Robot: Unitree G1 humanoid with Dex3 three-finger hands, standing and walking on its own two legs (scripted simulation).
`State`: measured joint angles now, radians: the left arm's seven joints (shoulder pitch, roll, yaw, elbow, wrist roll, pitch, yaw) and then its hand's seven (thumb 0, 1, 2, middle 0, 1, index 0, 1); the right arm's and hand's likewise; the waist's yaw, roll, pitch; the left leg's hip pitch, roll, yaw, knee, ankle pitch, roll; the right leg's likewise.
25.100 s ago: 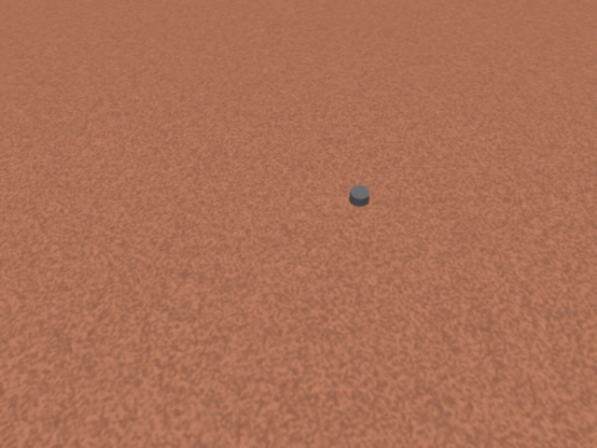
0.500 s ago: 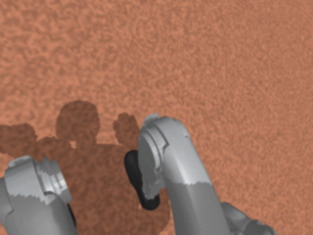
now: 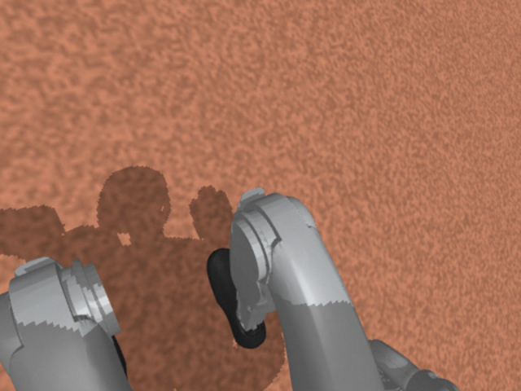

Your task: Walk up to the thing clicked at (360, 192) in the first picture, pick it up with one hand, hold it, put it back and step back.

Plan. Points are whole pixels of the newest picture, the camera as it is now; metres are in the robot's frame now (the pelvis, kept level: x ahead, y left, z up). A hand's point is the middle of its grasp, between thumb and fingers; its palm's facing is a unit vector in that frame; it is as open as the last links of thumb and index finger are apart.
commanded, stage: withdraw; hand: left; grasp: from above
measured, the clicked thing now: out of the picture +0.44 +0.31 -0.28
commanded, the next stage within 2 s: home in 0.92 s
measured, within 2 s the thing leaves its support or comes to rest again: rests again in 0.30 s
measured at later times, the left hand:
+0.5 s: hand out of the picture +0.43 +0.35 -0.10, palm faces -0.35 -0.06 -0.94, open 14.1 cm
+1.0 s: hand out of the picture +0.43 +0.31 -0.16, palm faces -0.42 -0.09 -0.90, open 14.0 cm
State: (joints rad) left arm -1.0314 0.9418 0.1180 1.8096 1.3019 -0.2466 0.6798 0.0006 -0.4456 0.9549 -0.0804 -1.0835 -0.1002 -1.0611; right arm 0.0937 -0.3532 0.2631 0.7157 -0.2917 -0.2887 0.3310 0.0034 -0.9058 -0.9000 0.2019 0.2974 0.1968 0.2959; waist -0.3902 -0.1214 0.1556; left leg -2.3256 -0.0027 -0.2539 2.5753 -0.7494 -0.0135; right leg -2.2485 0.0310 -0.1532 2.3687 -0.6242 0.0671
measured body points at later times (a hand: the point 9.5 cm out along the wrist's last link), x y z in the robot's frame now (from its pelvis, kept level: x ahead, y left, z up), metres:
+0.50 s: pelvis +0.01 +0.00 +0.04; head +0.21 +0.08 +0.43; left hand +0.45 +0.35 -0.05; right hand +0.10 -0.26 -0.07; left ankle +0.06 +0.12 -0.27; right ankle +0.12 -0.12 -0.27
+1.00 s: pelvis -0.01 -0.01 +0.02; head +0.22 +0.10 +0.39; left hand +0.44 +0.32 -0.10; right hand +0.06 -0.29 -0.06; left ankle +0.06 +0.12 -0.27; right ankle +0.12 -0.12 -0.27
